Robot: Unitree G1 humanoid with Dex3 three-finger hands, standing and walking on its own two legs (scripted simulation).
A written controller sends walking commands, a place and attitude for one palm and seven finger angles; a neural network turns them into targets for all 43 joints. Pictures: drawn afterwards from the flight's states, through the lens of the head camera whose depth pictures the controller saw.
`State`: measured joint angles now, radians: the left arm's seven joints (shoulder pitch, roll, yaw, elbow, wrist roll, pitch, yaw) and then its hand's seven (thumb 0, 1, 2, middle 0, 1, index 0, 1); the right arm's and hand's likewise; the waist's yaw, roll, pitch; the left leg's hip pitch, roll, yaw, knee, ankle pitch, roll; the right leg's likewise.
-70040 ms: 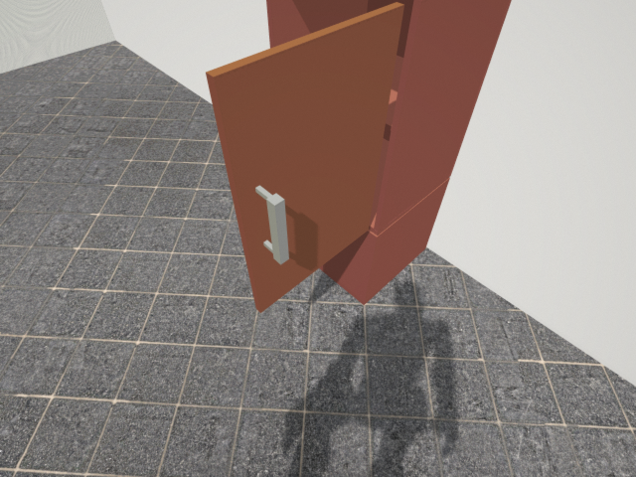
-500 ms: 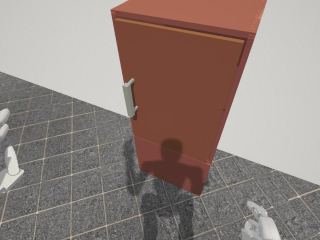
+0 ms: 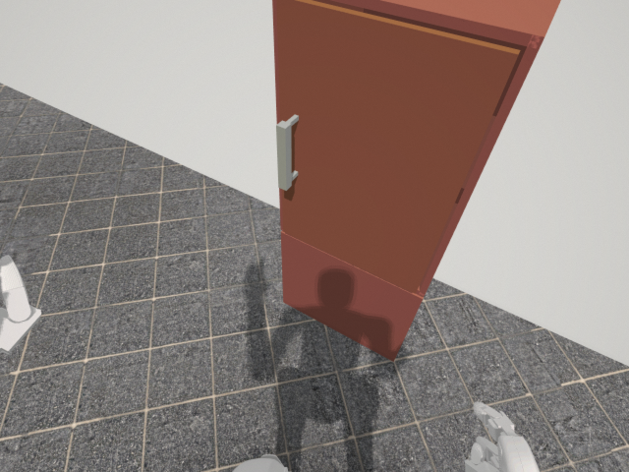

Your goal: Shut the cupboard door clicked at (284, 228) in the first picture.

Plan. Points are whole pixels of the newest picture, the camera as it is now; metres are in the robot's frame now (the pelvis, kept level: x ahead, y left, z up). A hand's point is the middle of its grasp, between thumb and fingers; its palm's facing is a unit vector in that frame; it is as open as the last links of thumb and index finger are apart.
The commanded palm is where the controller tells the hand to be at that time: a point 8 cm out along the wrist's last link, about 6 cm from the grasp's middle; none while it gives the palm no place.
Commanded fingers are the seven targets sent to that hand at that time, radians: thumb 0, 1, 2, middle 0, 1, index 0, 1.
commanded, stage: step back with the hand held close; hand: left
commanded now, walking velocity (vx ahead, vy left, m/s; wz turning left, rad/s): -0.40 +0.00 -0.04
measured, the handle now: (289, 153) +0.74 +0.10 -0.02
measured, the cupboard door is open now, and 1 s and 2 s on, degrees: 0 0 0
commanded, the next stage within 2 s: stop stepping back and stand still in 0.36 s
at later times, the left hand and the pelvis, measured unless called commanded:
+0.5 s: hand out of the picture +0.11 +0.26 +0.20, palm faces +0.38 -0.87 -0.33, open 7.5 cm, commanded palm +0.05 +0.31 +0.20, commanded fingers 0.00 0.90 0.90 -0.20 -0.30 -0.20 -0.30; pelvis -0.11 +0.02 +0.00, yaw -5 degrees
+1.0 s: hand out of the picture -0.01 +0.29 +0.21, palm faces +0.19 -0.89 -0.41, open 7.5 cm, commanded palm -0.06 +0.36 +0.20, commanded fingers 0.00 0.90 0.90 -0.20 -0.30 -0.20 -0.30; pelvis -0.24 +0.08 +0.03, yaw -9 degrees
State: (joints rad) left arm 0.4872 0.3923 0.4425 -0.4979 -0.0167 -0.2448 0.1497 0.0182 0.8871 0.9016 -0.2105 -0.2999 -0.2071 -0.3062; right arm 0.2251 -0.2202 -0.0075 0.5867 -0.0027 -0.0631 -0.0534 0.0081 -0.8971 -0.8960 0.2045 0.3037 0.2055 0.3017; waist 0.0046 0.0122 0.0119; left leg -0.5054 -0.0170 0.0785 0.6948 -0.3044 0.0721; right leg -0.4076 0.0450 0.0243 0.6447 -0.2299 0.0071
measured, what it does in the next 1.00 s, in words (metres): walks backwards: right foot, then left foot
